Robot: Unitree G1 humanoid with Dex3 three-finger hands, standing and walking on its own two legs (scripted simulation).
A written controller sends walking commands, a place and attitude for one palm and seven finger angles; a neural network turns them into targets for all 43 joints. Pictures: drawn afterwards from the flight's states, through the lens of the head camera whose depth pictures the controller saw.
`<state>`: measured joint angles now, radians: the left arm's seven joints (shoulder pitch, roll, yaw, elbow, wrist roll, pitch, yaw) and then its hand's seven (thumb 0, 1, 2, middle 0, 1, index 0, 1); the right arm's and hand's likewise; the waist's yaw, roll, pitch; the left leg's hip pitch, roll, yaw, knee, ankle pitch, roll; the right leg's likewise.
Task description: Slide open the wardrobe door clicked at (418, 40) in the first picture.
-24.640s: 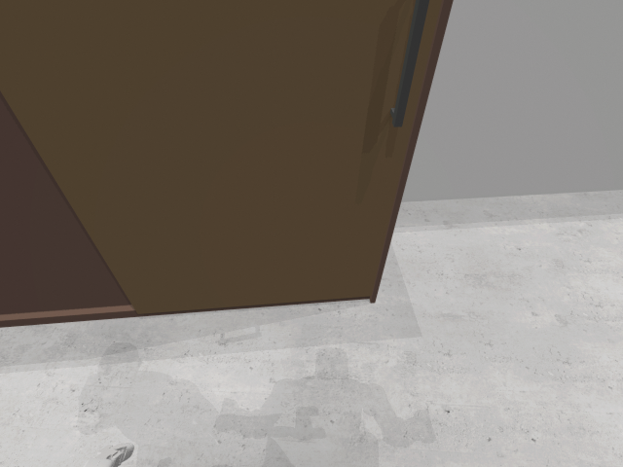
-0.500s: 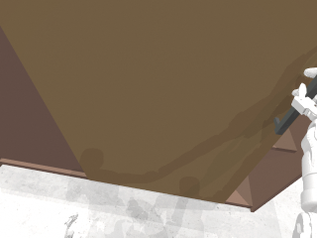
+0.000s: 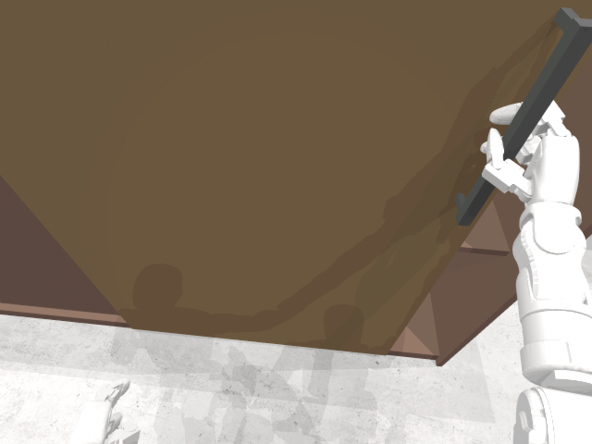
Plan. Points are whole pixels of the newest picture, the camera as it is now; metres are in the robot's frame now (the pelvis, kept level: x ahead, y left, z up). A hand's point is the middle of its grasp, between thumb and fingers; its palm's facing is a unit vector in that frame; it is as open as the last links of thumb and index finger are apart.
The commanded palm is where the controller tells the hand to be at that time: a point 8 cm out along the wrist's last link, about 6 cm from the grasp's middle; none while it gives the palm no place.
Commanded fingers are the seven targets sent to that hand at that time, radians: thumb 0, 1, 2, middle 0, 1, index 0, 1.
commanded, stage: stop walking and hold the door there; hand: right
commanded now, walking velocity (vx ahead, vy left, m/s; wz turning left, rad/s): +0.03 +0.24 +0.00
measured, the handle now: (504, 138) +0.46 -0.21 +0.19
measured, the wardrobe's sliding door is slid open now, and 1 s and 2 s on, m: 0.18 0.18 0.18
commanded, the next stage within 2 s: loosen the grip on the handle in 0.88 s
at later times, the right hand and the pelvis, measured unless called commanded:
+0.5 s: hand (490, 168) +0.42 -0.19 +0.18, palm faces +0.16 +0.98 -0.15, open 5.5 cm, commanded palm +0.39 -0.24 +0.16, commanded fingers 0.00 -0.90 -0.90 0.45 1.40 0.45 1.40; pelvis -0.03 -0.02 +0.00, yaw +1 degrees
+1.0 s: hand (493, 168) +0.41 -0.19 +0.18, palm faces +0.12 +0.98 -0.17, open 5.7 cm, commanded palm +0.38 -0.24 +0.19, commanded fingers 0.00 -0.66 -0.78 0.45 1.40 0.45 1.40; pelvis -0.05 -0.04 +0.01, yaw +4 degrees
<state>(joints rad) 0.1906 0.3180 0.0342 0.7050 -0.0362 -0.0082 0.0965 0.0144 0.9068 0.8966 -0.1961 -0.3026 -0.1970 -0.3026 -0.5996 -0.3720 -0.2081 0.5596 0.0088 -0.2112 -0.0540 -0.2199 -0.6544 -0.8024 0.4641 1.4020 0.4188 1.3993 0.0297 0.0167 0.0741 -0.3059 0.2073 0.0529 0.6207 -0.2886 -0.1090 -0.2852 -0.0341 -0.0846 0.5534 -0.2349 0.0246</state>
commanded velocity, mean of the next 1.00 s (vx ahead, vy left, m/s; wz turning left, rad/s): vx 0.03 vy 0.06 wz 0.00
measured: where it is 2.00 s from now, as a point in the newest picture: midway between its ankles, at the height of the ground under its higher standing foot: outside the picture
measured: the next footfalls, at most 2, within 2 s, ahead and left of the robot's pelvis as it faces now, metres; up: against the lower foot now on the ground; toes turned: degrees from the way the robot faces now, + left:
left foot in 0.30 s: -0.02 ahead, +0.07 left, +0.00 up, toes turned +7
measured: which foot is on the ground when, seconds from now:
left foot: down 0.00-0.00, up 0.02-0.28, down 0.30-1.00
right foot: down 0.00-1.00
